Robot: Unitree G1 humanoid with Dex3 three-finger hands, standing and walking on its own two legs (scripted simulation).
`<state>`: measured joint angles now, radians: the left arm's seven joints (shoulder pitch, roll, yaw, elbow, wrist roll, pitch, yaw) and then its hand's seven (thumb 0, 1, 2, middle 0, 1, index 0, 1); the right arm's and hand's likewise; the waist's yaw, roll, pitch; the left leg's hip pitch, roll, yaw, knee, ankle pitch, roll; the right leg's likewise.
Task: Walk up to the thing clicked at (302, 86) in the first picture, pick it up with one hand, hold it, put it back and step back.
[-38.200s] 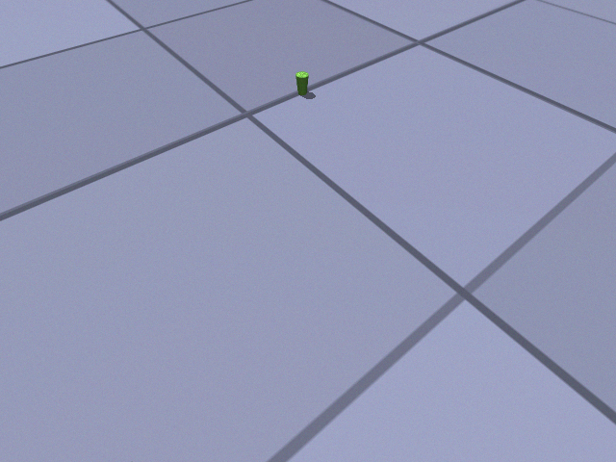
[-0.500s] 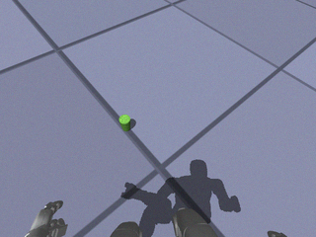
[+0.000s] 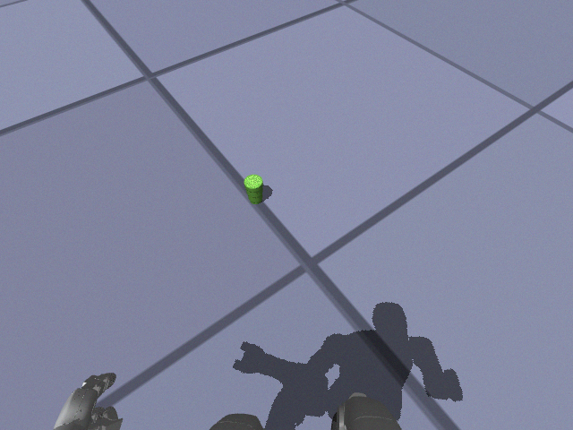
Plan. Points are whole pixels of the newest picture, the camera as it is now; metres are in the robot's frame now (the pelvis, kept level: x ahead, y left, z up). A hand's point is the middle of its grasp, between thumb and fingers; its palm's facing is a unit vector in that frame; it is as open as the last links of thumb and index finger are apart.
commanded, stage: step back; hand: left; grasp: from above
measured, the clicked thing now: (254, 190) +1.01 +0.21 -0.69
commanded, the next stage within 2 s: stand in 1.00 s
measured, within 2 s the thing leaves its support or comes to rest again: neither
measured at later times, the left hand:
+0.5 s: hand out of the picture +0.00 +0.27 -0.14, palm faces +0.00 -0.93 -0.36, open 7.4 cm
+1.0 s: hand (131, 419) +0.13 +0.26 -0.13, palm faces -0.04 -0.93 -0.37, open 7.3 cm
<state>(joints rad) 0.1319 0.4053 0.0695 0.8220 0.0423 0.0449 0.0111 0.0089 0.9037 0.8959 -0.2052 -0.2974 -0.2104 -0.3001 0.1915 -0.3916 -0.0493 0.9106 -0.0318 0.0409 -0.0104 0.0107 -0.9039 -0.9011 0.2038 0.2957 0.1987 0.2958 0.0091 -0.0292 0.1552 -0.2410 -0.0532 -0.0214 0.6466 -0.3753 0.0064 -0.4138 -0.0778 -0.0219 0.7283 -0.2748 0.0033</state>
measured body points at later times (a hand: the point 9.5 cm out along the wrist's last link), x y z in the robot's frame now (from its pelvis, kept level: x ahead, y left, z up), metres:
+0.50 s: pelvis -0.05 +0.01 +0.01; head -0.04 +0.01 +0.46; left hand +0.00 +0.32 -0.11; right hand +0.03 -0.31 -0.10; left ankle -0.02 +0.12 -0.72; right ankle -0.03 -0.12 -0.71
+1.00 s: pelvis +0.00 +0.00 +0.02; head +0.02 +0.00 +0.47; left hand +0.13 +0.31 -0.10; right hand +0.07 -0.30 -0.11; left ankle -0.01 +0.12 -0.71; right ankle -0.01 -0.12 -0.71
